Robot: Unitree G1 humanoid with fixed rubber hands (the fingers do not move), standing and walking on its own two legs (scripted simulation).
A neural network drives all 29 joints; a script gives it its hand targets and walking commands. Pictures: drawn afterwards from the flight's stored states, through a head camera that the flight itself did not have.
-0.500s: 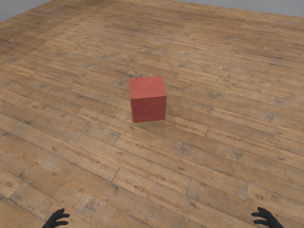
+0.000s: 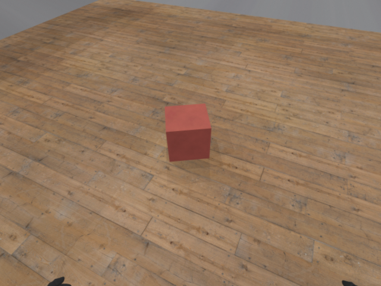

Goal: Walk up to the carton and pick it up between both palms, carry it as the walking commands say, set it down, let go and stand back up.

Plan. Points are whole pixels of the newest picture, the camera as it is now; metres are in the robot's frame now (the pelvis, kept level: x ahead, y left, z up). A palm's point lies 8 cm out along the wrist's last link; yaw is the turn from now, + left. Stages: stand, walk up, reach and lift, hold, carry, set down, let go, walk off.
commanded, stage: walk up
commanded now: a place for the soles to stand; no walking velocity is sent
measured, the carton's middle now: (187, 132) +1.21 +0.05 -0.63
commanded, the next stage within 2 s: none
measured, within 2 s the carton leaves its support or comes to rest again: neither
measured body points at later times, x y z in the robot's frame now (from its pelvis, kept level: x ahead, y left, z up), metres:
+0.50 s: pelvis +0.15 +0.01 -0.01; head +0.17 +0.02 +0.44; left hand +0.31 +0.33 -0.09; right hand +0.19 -0.33 -0.09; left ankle +0.06 +0.13 -0.74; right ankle +0.27 -0.10 -0.73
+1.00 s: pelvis +0.31 +0.04 -0.01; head +0.31 +0.06 +0.44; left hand +0.37 +0.38 -0.11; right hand +0.43 -0.30 -0.06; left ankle +0.35 +0.15 -0.74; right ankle +0.32 -0.10 -0.69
